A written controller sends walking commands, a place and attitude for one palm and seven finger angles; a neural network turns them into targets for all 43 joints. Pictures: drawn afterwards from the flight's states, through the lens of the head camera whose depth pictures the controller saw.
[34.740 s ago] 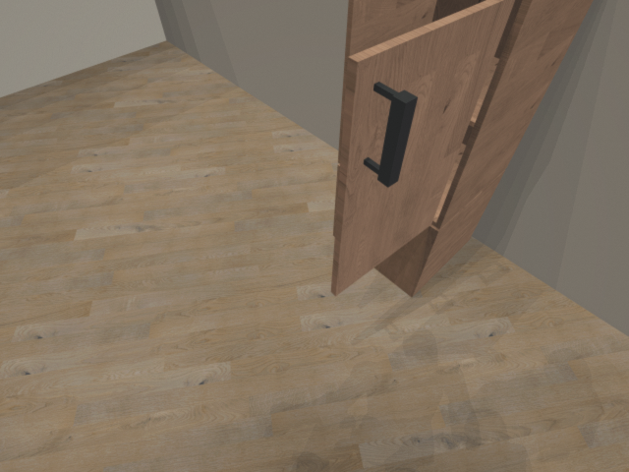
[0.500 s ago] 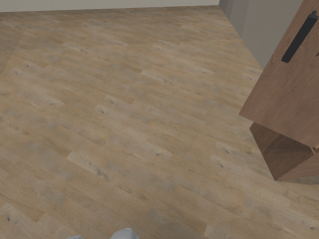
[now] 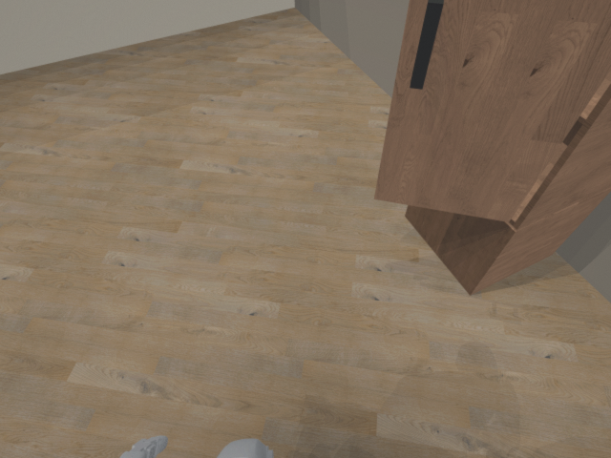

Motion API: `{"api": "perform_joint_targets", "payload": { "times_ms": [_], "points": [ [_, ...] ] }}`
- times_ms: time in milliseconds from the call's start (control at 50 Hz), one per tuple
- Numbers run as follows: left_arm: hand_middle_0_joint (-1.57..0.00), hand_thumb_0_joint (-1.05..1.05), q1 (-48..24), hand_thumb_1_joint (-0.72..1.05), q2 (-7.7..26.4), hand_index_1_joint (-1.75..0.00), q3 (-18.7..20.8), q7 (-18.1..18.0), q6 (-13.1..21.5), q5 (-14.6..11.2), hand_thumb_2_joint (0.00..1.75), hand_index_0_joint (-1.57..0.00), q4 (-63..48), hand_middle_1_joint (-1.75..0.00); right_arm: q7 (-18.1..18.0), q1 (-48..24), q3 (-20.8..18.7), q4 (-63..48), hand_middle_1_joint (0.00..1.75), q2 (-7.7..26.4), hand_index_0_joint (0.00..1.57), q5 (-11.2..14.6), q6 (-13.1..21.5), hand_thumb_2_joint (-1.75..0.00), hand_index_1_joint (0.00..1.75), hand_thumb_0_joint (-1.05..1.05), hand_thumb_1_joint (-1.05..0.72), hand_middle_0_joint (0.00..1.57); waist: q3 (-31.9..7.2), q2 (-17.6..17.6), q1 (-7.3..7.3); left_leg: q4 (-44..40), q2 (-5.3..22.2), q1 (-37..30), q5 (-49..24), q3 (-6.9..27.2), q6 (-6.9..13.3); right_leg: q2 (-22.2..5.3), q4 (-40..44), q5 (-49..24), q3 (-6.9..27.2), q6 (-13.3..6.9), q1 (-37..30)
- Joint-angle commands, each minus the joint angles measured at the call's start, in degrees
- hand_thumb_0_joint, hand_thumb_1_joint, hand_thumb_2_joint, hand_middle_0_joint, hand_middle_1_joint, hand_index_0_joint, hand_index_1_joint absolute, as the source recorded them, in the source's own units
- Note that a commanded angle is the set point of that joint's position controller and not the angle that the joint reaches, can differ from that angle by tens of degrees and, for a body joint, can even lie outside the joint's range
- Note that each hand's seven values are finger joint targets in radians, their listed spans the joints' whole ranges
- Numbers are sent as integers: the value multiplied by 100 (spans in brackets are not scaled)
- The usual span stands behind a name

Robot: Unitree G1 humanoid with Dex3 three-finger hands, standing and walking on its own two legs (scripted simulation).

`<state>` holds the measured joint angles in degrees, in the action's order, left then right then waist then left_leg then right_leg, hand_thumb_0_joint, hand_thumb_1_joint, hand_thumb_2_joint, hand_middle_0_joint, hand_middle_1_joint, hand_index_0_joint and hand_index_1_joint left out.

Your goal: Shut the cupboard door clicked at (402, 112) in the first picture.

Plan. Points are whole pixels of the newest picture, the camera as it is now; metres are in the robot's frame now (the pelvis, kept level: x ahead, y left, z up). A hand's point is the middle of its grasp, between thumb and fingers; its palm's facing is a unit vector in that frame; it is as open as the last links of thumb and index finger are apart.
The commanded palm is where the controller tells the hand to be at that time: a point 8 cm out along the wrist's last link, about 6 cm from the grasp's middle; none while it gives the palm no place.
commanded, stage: turn to face it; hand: left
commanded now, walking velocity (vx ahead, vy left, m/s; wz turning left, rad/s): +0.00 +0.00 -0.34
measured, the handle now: (426, 40) +0.78 -0.19 +0.14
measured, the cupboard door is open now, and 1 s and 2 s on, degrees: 50 50 50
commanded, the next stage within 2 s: take the last steps up to it in 0.26 s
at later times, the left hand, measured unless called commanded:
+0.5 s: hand (182, 451) +0.15 +0.20 -0.16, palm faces -0.16 -0.97 -0.17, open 7.4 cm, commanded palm none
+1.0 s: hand (224, 414) +0.21 +0.16 -0.19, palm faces -0.28 -0.95 -0.12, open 7.4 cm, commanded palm none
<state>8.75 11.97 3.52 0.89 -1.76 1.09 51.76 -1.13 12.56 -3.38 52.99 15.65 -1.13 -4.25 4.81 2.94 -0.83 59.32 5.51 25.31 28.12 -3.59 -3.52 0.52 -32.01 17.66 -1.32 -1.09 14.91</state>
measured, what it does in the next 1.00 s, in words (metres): walks ahead, turning right: left foot, then right foot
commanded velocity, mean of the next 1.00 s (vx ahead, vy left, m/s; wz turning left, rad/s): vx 0.19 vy -0.10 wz -0.23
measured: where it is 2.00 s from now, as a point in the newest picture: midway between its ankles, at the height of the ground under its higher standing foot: (374, 418)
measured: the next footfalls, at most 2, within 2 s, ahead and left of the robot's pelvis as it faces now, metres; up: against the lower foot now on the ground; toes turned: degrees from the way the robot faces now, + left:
left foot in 0.22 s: +0.09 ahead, +0.13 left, +0.00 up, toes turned -2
right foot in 0.60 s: +0.03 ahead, -0.11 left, +0.00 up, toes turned -15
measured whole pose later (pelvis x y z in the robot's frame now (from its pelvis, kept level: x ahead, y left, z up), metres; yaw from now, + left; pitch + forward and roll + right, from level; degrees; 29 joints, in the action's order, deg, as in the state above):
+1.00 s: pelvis +0.16 -0.02 -0.01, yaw -17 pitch +0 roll -1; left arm 16.4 12.0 3.9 2.2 -2.0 1.6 62.6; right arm -1.7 13.7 -2.0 55.2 11.2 -2.8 2.8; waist 4.1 -3.3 -1.0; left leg 38.0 4.8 20.7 16.9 -9.3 2.3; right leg 1.7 -62.2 24.8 0.3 -2.6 18.4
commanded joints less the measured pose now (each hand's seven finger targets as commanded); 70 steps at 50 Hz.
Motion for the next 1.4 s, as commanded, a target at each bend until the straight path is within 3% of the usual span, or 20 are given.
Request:
{"api": "perform_joint_targets", "payload": {
  "times_ms": [0,160,200,240,360,520,580,600,700,840,860,880,900,980,1080,1240,1280,1320,1340,1380],
  "points": [
    [-20,0,55,90,1154,-30,241,-152,107,40,90,-20,-337,-30,23,-29,-60,-479,30,299,20,25,277,-90,30,0,-90,20,-702,-1150,34,-255,-67,458,-296,170,-104,-1341,1184,-2557,1351,-947,-798],
    [-20,0,37,90,1025,-30,230,-156,37,-31,90,-20,-197,-30,-55,605,-16,-214,30,305,20,47,413,-90,30,0,-90,20,-849,-875,-175,-3411,-261,-1481,-1886,175,52,-881,465,-2000,1400,-428,-156],
    [-20,0,374,90,503,-30,120,-107,-7,-90,90,-20,-274,-30,-105,722,-122,-253,30,1066,20,-58,473,-90,30,0,-90,20,-953,1108,-81,-3903,1536,-2064,-3301,2002,989,139,-818,611,386,157,805],
    [-20,0,80,90,599,-30,120,-95,-56,-8,90,-20,-276,-30,-166,680,-86,-238,30,979,20,-104,485,-90,30,0,-90,20,-709,1234,-146,-4128,1839,-1748,-3822,2233,1459,1,-2443,1719,414,201,1117],
    [-20,0,-62,90,348,-30,62,0,-90,-28,90,-20,-61,-30,-179,574,-46,-116,30,702,20,-97,449,-90,30,0,-90,20,-728,629,-115,-3865,1207,-1933,-4266,908,1229,-49,-1607,1064,-12,286,639],
    [-20,0,269,90,410,-30,149,196,2,59,90,-20,108,-30,-87,585,-224,127,30,884,20,-97,454,-90,30,0,-90,20,-355,335,9,-3933,1235,-1008,-150,703,845,161,608,106,-429,34,-591],
    [-20,0,1327,90,1382,-30,352,37,114,65,90,-20,412,-30,0,-280,-44,-297,30,226,20,-16,510,-90,30,0,-90,20,-42,-1884,681,-964,-274,1487,952,-533,184,-1927,2447,1614,2710,-1246,-1961],
    [-20,0,1411,90,1281,-30,347,-33,169,38,90,-20,433,-30,-11,-588,-88,-363,30,394,20,-26,499,-90,30,0,-90,20,142,-1662,698,-119,-155,1858,663,69,239,-2001,2510,1543,3036,-1570,-1696],
    [-20,0,608,90,816,-30,172,-74,335,41,90,-20,365,-30,103,-131,-94,-79,30,152,20,-66,510,-90,30,0,-90,20,132,-930,-11,-281,25,1081,-517,1,104,-1269,2142,-282,1227,-1281,-940],
    [-20,0,463,90,854,-30,175,-9,297,-8,90,-20,602,-30,12,770,-112,208,30,198,20,-61,670,-90,30,0,-90,20,-300,-703,-485,-2725,-305,-1301,-1669,-498,160,-772,870,-1259,680,-869,-376],
    [-20,0,508,90,655,-30,152,3,289,-31,90,-20,552,-30,-50,1508,-177,443,30,535,20,-102,725,-90,30,0,-90,20,-755,37,-750,-3169,54,-2444,-1619,64,261,-462,-363,-1237,474,-657,86],
    [-20,0,989,90,290,-30,84,58,249,-75,90,-20,500,-30,-111,2108,-326,568,30,1206,20,-235,758,-90,30,0,-90,20,-1271,1742,-796,-3885,1816,-3636,-911,2621,926,240,-2240,658,-97,-227,1544],
    [-20,0,666,90,485,-30,66,76,255,7,90,-20,280,-30,-176,2318,-299,579,30,1413,20,-185,698,-90,30,0,-90,20,-1167,1285,-845,-4557,2593,-3339,-387,3789,1409,254,-3447,1567,381,-234,1986],
    [-20,0,285,90,404,-30,141,173,126,128,90,-20,321,-30,-180,896,-128,243,30,628,20,-123,758,-90,30,0,-90,20,154,430,-128,-5019,1942,-1294,-378,2063,1027,-554,-3933,11,556,2,2179],
    [-20,0,257,90,143,-30,63,205,41,81,90,-20,361,-30,-113,1080,-119,392,30,470,20,-82,805,-90,30,0,-90,20,-184,400,-75,-4873,1337,-1646,-2007,347,976,-590,-2454,-661,129,226,1872],
    [-20,0,-346,90,274,-30,38,170,196,57,90,-20,176,-30,-9,1160,-217,496,30,508,20,-106,650,-90,30,0,-90,20,-60,606,-190,-4269,1303,-1476,-2453,-50,872,-309,-287,-801,-433,162,676],
    [-20,0,430,90,456,-30,91,132,274,58,90,-20,443,-30,4,1091,-231,543,30,505,20,-69,609,-90,30,0,-90,20,-485,300,161,-3386,1019,-1408,-2819,-319,598,-76,394,-1035,-602,80,-511],
    [-20,0,1764,90,1324,-30,293,-8,417,100,90,-20,878,-30,80,1152,-73,452,30,-184,20,54,633,-90,30,0,-90,20,-1296,-1864,705,-742,-136,496,-140,-884,233,-1804,1186,-1328,1529,-658,-2708],
    [-20,0,1835,90,1441,-30,270,-67,384,13,90,-20,874,-30,36,805,-29,225,30,-213,20,80,558,-90,30,0,-90,20,-1027,-1722,691,372,-305,698,1187,-256,331,-2320,1673,-1872,2123,-1034,-2027],
    [-20,0,872,90,858,-30,119,-192,448,-5,90,-20,727,-30,-26,966,-19,440,30,-146,20,63,547,-90,30,0,-90,20,-1017,-1700,243,927,-7,659,403,357,254,-2133,1377,-3625,1678,-1060,-1598]
  ]
}}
